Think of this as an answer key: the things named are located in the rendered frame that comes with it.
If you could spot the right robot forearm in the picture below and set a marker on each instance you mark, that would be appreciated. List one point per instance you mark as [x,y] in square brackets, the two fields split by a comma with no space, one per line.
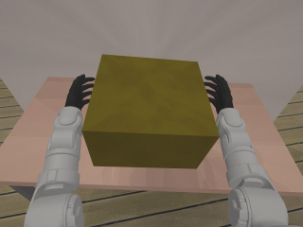
[243,168]

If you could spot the robot right hand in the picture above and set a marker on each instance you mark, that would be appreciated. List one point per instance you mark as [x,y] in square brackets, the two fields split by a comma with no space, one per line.
[222,94]

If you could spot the table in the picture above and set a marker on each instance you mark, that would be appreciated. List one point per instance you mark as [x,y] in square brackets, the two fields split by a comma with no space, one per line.
[22,155]

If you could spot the robot left hand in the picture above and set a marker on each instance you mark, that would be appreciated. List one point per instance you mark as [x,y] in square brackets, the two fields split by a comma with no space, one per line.
[75,97]

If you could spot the left robot forearm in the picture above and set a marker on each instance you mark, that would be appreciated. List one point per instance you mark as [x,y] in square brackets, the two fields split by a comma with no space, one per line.
[61,168]

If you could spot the right robot upper arm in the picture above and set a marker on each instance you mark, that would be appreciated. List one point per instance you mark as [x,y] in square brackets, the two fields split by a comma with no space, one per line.
[256,207]

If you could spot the left robot upper arm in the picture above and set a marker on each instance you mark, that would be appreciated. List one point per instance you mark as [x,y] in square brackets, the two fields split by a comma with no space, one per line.
[63,210]

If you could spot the carton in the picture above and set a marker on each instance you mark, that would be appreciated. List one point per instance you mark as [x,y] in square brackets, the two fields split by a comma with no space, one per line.
[148,112]

